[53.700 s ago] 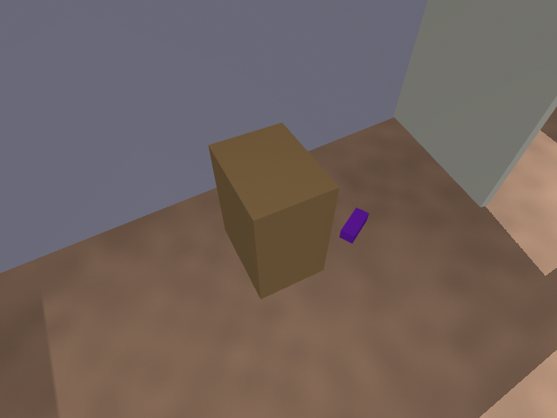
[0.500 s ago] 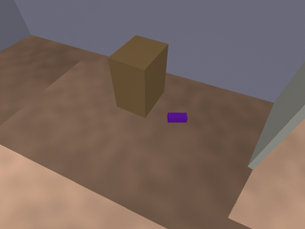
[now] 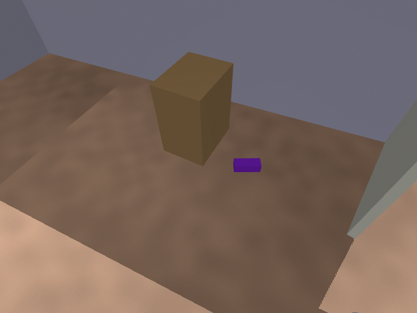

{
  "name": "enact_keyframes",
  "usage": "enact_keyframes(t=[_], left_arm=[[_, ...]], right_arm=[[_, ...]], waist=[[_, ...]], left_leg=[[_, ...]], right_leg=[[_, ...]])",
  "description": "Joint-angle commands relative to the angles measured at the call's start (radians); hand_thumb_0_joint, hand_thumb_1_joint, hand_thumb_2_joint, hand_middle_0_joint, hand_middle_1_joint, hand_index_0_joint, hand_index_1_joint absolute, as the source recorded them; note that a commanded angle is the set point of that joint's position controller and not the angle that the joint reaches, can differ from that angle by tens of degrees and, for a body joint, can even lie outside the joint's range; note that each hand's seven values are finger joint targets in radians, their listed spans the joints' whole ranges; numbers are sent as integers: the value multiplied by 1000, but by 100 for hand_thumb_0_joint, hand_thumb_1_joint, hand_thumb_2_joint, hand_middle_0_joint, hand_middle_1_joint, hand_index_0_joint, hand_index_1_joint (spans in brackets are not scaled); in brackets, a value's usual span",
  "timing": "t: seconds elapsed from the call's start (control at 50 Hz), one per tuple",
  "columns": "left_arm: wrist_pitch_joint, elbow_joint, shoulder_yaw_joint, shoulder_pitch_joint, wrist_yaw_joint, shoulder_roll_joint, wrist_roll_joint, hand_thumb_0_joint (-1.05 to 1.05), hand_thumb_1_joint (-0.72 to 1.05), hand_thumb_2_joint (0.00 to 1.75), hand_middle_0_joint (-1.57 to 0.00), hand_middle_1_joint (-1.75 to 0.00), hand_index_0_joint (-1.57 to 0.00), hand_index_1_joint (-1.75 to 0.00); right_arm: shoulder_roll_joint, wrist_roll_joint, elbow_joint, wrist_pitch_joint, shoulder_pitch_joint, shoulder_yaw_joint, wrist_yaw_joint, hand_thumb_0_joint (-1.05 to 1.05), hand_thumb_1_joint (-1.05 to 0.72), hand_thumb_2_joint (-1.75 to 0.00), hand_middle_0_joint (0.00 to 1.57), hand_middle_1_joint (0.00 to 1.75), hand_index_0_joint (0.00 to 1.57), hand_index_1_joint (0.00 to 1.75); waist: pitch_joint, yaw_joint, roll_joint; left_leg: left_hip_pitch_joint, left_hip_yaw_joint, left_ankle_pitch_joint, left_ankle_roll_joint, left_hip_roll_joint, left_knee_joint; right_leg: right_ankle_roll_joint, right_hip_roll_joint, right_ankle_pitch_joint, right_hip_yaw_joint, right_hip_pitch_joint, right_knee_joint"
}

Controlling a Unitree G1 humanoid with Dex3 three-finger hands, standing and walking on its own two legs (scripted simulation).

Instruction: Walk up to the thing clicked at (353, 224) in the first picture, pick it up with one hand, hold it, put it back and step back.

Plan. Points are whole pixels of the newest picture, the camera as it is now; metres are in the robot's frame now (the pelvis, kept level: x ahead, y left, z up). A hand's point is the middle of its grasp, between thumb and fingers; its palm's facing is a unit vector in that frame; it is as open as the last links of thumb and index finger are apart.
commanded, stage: step back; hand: right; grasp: from above
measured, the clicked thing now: (247, 165) +1.02 -0.24 -0.74
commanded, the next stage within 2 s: stand in 0.18 s
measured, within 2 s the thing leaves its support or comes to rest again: neither
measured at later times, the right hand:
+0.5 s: hand out of the picture +0.09 -0.24 -0.14, palm faces -0.04 +0.94 -0.33, open 7.4 cm
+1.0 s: hand out of the picture +0.05 -0.24 -0.14, palm faces -0.07 +0.94 -0.34, open 7.4 cm
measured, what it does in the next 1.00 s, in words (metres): stands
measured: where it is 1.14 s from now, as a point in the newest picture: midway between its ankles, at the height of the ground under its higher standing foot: outside the picture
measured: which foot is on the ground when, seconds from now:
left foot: down 0.00-1.00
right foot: down 0.00-1.00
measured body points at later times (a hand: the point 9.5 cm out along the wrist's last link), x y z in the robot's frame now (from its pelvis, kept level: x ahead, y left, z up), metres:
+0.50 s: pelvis +0.00 +0.01 +0.02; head +0.00 +0.00 +0.46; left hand +0.10 +0.30 -0.11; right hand +0.09 -0.29 -0.12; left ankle -0.03 +0.13 -0.73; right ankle +0.01 -0.12 -0.73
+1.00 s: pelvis -0.01 +0.01 +0.02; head -0.01 +0.01 +0.47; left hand +0.03 +0.31 -0.12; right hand +0.06 -0.29 -0.12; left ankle -0.03 +0.13 -0.73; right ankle +0.01 -0.12 -0.73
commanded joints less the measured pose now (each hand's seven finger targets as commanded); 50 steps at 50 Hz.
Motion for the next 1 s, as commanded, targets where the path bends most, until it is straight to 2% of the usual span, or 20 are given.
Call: enact_keyframes(t=[0.0, 0.02, 0.06, 0.12, 0.14, 0.16, 0.22, 0.3, 0.44, 0.48, 0.5, 0.54, 0.58, 0.7, 0.72, 0.76, 0.8, 0.82, 0.92, 0.98], left_arm=[[-28, -66, 36, -80, 16, 215, -9, 0, 90, 90, -20, -30, -20, -30], [-27, -58, 39, -67, 19, 215, -10, 0, 90, 90, -20, -30, -20, -30], [-23, -54, 41, -80, 20, 212, -12, 0, 90, 90, -20, -30, -20, -30], [-17, -55, 38, -121, 19, 202, -14, 0, 90, 90, -20, -30, -20, -30], [-16, -53, 39, -129, 18, 201, -14, 0, 90, 90, -20, -30, -20, -30], [-19, -42, 26, -116, 21, 201, -24, 0, 90, 90, -20, -30, -20, -30], [-22, -24, 23, -129, 22, 203, -24, 0, 90, 90, -20, -30, -20, -30], [-19, -12, 18, -158, 18, 198, -25, 0, 90, 90, -20, -30, -20, -30], [-15, 11, 8, -172, 10, 190, -24, 0, 90, 90, -20, -30, -20, -30], [-16, 16, 9, -169, 10, 192, -21, 0, 90, 90, -20, -30, -20, -30], [-15, 21, 6, -171, 9, 194, -21, 0, 90, 90, -20, -30, -20, -30], [-19, 23, 8, -171, 8, 197, -21, 0, 90, 90, -20, -30, -20, -30], [-21, 29, 5, -163, 8, 193, -21, 0, 90, 90, -20, -30, -20, -30], [-16, 46, 4, -125, 7, 203, -18, 0, 90, 90, -20, -30, -20, -30], [-17, 44, 4, -127, 7, 203, -16, 0, 90, 90, -20, -30, -20, -30], [-15, 46, 3, -119, 6, 201, -16, 0, 90, 90, -20, -30, -20, -30], [-15, 46, 2, -102, 5, 199, -15, 0, 90, 90, -20, -30, -20, -30], [-15, 47, 4, -105, 6, 211, -16, 0, 90, 90, -20, -30, -20, -30], [-19, 47, -3, -96, 9, 202, -17, 0, 90, 90, -20, -30, -20, -30], [-15, 50, -5, -87, 11, 203, -18, 0, 90, 90, -20, -30, -20, -30]], right_arm=[[-223, 11, -46, -36, -37, -46, -20, 0, -90, -90, 20, 30, 20, 30], [-223, 11, -47, -34, -54, -47, -21, 0, -90, -90, 20, 30, 20, 30], [-216, 12, -44, -29, -58, -44, -24, 0, -90, -90, 20, 30, 20, 30], [-212, 8, -30, -24, -70, -39, -25, 0, -90, -90, 20, 30, 20, 30], [-214, 6, -28, -24, -67, -39, -26, 0, -90, -90, 20, 30, 20, 30], [-173, 14, -8, -19, -79, -18, -22, 0, -90, -90, 20, 30, 20, 30], [-180, 13, -6, -17, -84, -13, -22, 0, -90, -90, 20, 30, 20, 30], [-182, 10, 11, -16, -88, -10, -20, 0, -90, -90, 20, 30, 20, 30], [-186, 6, 31, -22, -100, -7, -17, 0, -90, -90, 20, 30, 20, 30], [-190, 4, 30, -21, -107, -9, -16, 0, -90, -90, 20, 30, 20, 30], [-186, 5, 33, -20, -106, -8, -15, 0, -90, -90, 20, 30, 20, 30], [-188, 5, 37, -23, -91, -8, -14, 0, -90, -90, 20, 30, 20, 30], [-190, 4, 37, -22, -96, -9, -13, 0, -90, -90, 20, 30, 20, 30], [-188, 5, 41, -16, -76, -6, -10, 0, -90, -90, 20, 30, 20, 30], [-192, 3, 38, -16, -78, -8, -9, 0, -90, -90, 20, 30, 20, 30], [-185, 2, 41, -16, -66, -4, -10, 0, -90, -90, 20, 30, 20, 30], [-195, 4, 37, -17, -71, -5, -10, 0, -90, -90, 20, 30, 20, 30], [-184, 4, 35, -18, -64, -2, -9, 0, -90, -90, 20, 30, 20, 30], [-192, 7, 34, -18, -56, -2, -10, 0, -90, -90, 20, 30, 20, 30], [-199, 8, 33, -15, -56, -3, -11, 0, -90, -90, 20, 30, 20, 30]], waist=[[-102, -5, -74], [-117, 6, -73], [-140, 4, -69], [-128, 1, -41], [-136, 1, -31], [-133, 20, -21], [-133, 18, -21], [-140, 17, -21], [-71, 23, -2], [-87, 25, -13], [-61, 22, -18], [-91, 19, -16], [-82, 22, -16], [-32, 26, -23], [-56, 24, -21], [-27, 22, 0], [-44, 28, 13], [-57, 26, -12], [-71, 25, -11], [-72, 26, -3]], left_leg=[[77, -74, 354, 62, 74, -86], [87, -66, 392, 65, 78, -72], [81, -46, 405, 59, 73, -66], [70, -46, 352, 52, 68, -92], [68, -52, 363, 53, 73, -97], [69, -76, 466, 51, 89, -130], [94, -67, 497, 40, 90, -160], [117, -68, 447, 34, 93, -207], [73, -85, 266, 28, 96, -285], [77, -88, 258, 34, 100, -283], [73, -88, 213, 31, 96, -297], [76, -94, 238, 35, 102, -293], [65, -93, 232, 38, 99, -293], [13, -103, 92, 37, 91, -318], [22, -100, 111, 41, 93, -306], [9, -100, 77, 38, 89, -313], [7, -110, 79, 41, 93, -312], [19, -109, 125, 41, 95, -310], [42, -105, 198, 42, 96, -285], [33, -102, 197, 42, 91, -285]], right_leg=[[-38, -117, 431, 102, 42, -94], [-33, -112, 472, 90, 59, -90], [-45, -124, 503, 89, 96, -91], [-53, -134, 413, 100, 93, -112], [-52, -132, 398, 91, 107, -110], [-38, -138, 501, 107, 139, -139], [-24, -138, 542, 96, 167, -160], [-18, -141, 479, 90, 188, -201], [-3, -128, 260, 85, 149, -268], [-2, -131, 251, 85, 153, -276], [1, -126, 202, 88, 119, -289], [-3, -131, 224, 88, 155, -281], [1, -133, 230, 91, 151, -285], [2, -123, 88, 95, 100, -300], [0, -128, 105, 96, 117, -299], [1, -125, 89, 100, 88, -300], [0, -127, 117, 98, 106, -293], [-4, -129, 135, 98, 112, -284], [-4, -137, 199, 100, 119, -279], [-2, -133, 200, 94, 124, -278]])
